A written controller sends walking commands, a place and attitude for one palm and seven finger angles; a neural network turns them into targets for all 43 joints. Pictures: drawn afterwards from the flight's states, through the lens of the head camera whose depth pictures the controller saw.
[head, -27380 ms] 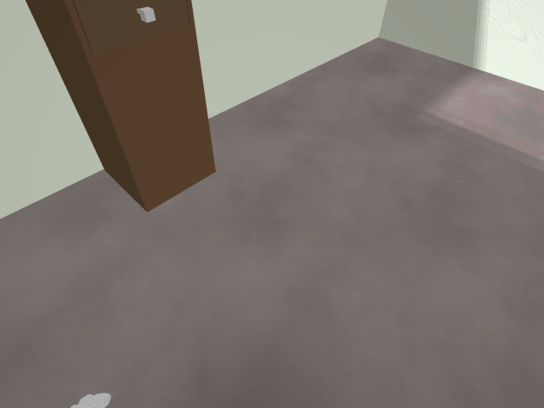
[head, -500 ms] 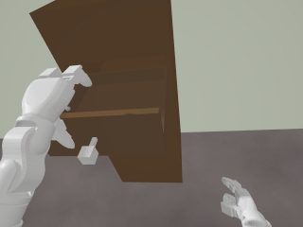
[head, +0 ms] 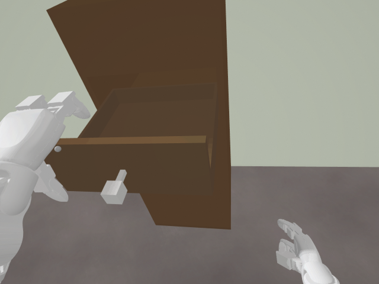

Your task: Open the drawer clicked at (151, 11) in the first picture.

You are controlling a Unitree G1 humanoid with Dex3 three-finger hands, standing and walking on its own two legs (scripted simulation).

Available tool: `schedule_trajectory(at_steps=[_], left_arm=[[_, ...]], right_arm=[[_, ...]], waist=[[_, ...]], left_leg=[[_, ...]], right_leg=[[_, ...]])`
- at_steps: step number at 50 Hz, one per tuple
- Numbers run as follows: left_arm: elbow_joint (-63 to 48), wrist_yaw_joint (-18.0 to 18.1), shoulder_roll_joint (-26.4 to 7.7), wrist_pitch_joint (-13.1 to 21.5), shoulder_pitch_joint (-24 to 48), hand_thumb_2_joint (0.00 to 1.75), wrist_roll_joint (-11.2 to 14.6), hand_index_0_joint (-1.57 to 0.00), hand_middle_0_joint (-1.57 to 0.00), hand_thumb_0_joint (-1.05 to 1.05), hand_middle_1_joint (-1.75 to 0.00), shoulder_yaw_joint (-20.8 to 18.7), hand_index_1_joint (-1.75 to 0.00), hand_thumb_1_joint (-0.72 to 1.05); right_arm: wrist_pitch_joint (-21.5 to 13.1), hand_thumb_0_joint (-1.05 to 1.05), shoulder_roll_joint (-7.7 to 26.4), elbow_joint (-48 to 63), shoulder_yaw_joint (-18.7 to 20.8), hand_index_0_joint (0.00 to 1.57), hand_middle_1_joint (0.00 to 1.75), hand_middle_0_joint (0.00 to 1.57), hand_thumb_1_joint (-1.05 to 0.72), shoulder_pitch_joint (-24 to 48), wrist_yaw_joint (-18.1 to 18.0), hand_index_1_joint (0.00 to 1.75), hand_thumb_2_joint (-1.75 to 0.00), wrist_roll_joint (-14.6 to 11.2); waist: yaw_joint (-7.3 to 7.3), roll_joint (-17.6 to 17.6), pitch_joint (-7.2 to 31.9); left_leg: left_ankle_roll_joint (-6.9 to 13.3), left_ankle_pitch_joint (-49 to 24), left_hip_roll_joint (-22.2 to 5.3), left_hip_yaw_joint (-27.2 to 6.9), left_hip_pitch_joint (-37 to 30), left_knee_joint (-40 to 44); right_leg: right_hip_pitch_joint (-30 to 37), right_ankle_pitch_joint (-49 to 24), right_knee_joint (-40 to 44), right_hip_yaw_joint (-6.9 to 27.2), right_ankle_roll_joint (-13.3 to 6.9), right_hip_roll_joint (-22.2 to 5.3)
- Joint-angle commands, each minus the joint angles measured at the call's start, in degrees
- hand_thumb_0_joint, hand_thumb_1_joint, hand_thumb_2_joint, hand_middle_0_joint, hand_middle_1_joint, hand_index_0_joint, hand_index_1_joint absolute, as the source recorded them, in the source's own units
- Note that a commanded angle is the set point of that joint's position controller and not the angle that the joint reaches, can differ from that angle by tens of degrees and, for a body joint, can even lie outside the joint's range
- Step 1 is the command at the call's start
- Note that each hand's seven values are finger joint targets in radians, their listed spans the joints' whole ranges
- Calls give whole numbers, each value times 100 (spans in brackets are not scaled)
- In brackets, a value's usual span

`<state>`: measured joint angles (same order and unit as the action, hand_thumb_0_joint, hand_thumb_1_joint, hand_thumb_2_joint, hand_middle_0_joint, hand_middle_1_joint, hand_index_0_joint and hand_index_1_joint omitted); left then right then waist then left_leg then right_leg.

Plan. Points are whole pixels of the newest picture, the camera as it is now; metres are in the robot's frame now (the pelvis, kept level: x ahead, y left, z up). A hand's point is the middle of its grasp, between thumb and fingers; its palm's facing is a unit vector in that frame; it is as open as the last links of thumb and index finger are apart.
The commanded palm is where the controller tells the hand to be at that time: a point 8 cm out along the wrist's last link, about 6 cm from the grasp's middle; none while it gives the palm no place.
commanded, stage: draw the hand back to the body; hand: left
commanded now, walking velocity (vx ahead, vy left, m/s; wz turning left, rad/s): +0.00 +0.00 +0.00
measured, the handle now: (117, 185) +0.27 +0.21 +0.10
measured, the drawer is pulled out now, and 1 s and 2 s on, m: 0.30 0.30 0.30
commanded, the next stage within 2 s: step back with the hand held close in 1.18 s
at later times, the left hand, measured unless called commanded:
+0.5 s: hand (37, 132) +0.22 +0.24 +0.29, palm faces +0.53 -0.81 -0.25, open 12.8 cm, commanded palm +0.17 +0.27 +0.29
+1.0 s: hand (36, 138) +0.23 +0.26 +0.28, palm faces +0.55 -0.77 -0.32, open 8.5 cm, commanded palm +0.17 +0.29 +0.28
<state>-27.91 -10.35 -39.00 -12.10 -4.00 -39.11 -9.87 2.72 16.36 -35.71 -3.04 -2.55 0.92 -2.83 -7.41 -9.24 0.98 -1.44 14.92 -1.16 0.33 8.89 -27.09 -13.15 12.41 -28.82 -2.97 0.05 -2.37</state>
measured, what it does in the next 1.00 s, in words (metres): stands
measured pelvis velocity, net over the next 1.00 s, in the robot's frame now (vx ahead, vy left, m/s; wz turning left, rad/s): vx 0.03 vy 0.02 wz -0.03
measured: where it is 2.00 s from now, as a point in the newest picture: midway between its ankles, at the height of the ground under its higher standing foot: outside the picture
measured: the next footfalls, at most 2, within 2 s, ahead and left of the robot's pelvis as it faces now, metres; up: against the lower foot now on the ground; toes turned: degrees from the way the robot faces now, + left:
right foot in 1.80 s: +0.00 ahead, -0.10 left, +0.00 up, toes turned -2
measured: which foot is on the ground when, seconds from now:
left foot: down 0.00-1.00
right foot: down 0.00-1.00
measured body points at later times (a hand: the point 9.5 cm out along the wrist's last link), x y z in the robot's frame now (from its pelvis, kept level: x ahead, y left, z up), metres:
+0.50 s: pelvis +0.01 +0.01 +0.00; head +0.00 -0.01 +0.45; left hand +0.19 +0.28 +0.31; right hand +0.18 -0.21 -0.09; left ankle +0.00 +0.14 -0.74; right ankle +0.04 -0.12 -0.74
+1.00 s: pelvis +0.03 +0.02 +0.00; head +0.02 +0.00 +0.45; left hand +0.19 +0.30 +0.29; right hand +0.24 -0.19 -0.07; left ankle +0.00 +0.14 -0.74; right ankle +0.04 -0.12 -0.74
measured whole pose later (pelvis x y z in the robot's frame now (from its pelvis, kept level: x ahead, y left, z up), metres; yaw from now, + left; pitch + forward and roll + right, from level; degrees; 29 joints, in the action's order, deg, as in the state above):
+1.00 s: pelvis +0.03 +0.02 +0.00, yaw -2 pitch -3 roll -1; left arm -34.6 5.9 -19.8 9.1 -15.2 4.0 -27.7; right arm -8.1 11.4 -37.3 -1.3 -8.3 -3.2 0.4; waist -5.1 -4.1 -1.2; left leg -0.6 17.4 -2.4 1.8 4.9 -25.9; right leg -7.9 12.0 -23.4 -1.7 1.0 -0.9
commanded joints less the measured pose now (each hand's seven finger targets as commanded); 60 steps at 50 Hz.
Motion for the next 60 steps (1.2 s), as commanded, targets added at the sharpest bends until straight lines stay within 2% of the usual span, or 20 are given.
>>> schedule_trajectory(at_steps=[1,4,6,7,9,10,11,12,13,14,16,17,21,24,30,39,45,50,52,60], left_arm=[[-945,178,-1389,-30,1030,30,28,-30,-30,0,-120,-961,-120,-50],[-1085,86,-1295,13,658,30,-76,-30,-30,0,-120,-849,-120,-50],[-1406,118,-1635,88,794,30,-50,-30,-30,0,-120,-1126,-120,-50],[-1437,97,-1439,135,849,30,-188,-30,-30,0,-120,-961,-120,-50],[-1339,184,-1576,241,572,30,-120,-30,-30,0,-120,-1165,-120,-50],[-2261,746,503,1237,1224,32,3613,-30,-30,0,-118,-1460,-118,-47],[-1716,1123,-554,1653,567,33,3751,-29,-29,0,-115,-2249,-115,-43],[-1326,1238,-56,1782,229,34,3752,-29,-29,0,-113,-2031,-113,-40],[-1333,1339,-7,1891,-15,36,4091,-29,-29,0,-111,-2346,-111,-36],[-1693,1422,-102,2072,324,37,4194,-29,-29,0,-109,-2498,-109,-32],[-1605,1608,-261,2329,393,40,4267,-28,-28,0,-104,-2780,-104,-26],[-1610,1639,326,2410,468,42,4290,-28,-28,0,-102,-2396,-102,-22],[-929,1665,693,2453,82,48,4364,-27,-27,0,-93,-2079,-93,-8],[-1510,1636,994,2547,157,52,4309,-26,-26,0,-86,-1679,-86,2],[-2475,1746,578,2733,-519,62,4236,-25,-25,0,-73,-2148,-73,23],[-1414,1759,717,2552,-695,75,4318,-22,-22,0,-52,-2418,-52,55],[-1708,1677,734,2440,-337,84,4331,-21,-21,0,-39,-2270,-39,76],[-2409,1703,658,2459,-373,90,4278,-20,-20,0,-30,-2193,-30,90],[-2377,1748,679,2450,-547,90,4284,-20,-20,0,-30,-2214,-30,90],[-1639,1752,695,2307,-198,90,4303,-20,-20,0,-30,-2306,-30,90]], right_arm=[[-376,0,451,1076,156,20,30,20,-90,1265,-40,30,-90,-65],[-350,0,418,1093,135,20,30,20,-90,1181,-43,30,-90,-2],[-418,0,461,1114,145,20,30,20,-90,1261,-86,30,-90,-20],[-443,0,350,1135,73,20,30,20,-90,1238,-49,30,-90,61],[-437,0,381,1072,115,20,30,20,-90,1123,-102,30,-90,66],[-834,0,-126,1454,158,20,30,20,-90,579,-242,30,-90,70],[-1050,0,123,1021,98,20,30,20,-90,588,-391,30,-90,210],[-1146,0,58,985,55,20,30,20,-90,607,-415,30,-90,242],[-1160,0,58,887,129,20,30,20,-90,424,-456,30,-90,217],[-1217,0,118,833,181,20,30,20,-90,376,-468,30,-90,212],[-1366,0,126,678,241,20,30,20,-90,286,-513,30,-90,233],[-1415,0,-22,753,193,20,30,20,-90,252,-504,30,-90,254],[-1500,0,145,628,300,20,30,20,-90,170,-509,30,-90,223],[-1586,0,155,746,320,20,30,20,-90,215,-462,30,-90,267],[-1723,0,167,764,400,20,30,20,-90,136,-421,30,-90,371],[-1529,0,151,622,435,20,30,20,-90,-70,-457,30,-90,275],[-1379,0,174,736,449,20,30,20,-90,10,-457,30,-90,289],[-1455,0,144,785,408,20,30,20,-90,77,-418,30,-90,359],[-1501,0,105,757,377,20,30,20,-90,89,-429,30,-90,372],[-1353,0,72,753,379,20,30,20,-90,72,-458,30,-90,284]], waist=[[70,555,764],[50,769,824],[59,418,932],[-11,505,1102],[17,614,791],[586,1557,361],[552,1831,78],[492,1668,-56],[441,1711,12],[430,1164,361],[347,195,482],[339,-76,515],[384,336,-364],[349,317,-42],[213,351,882],[375,620,6],[340,744,442],[291,458,908],[284,177,756],[347,577,16]], left_leg=[[162,-734,136,45,409,394],[200,-769,178,61,409,463],[182,-715,142,22,362,383],[170,-833,195,3,372,422],[189,-721,160,6,396,486],[321,-133,10,135,-51,331],[289,235,-62,77,-25,269],[301,347,-48,101,120,310],[271,230,-67,105,93,383],[228,170,-59,139,-40,429],[135,150,-59,222,-166,471],[119,56,-38,247,-159,559],[137,15,-131,200,59,733],[212,-418,-110,183,-82,731],[188,-1493,-70,236,-292,437],[101,-1486,-184,259,-55,488],[171,-1560,-155,226,-282,470],[152,-2041,-121,196,-445,344],[98,-1990,-113,226,-357,328],[123,-1135,-150,155,-65,513]], right_leg=[[743,-455,492,262,-16,63],[810,-431,503,164,28,79],[829,-424,488,276,-20,78],[936,-376,443,177,-24,69],[789,-282,530,136,6,83],[282,-43,916,-68,-54,253],[104,288,1074,159,-74,278],[93,425,1062,65,-58,227],[239,420,1114,16,-28,191],[460,339,1098,54,-30,144],[622,215,1036,142,-92,130],[680,197,1045,54,-102,115],[509,218,1173,44,-95,164],[665,-117,1022,32,-90,181],[1229,-1313,655,47,-141,193],[750,-1267,735,-33,-102,236],[879,-1374,714,1,-73,194],[1099,-1721,586,16,-84,188],[1058,-1655,595,-3,-102,185],[708,-932,794,15,-108,204]])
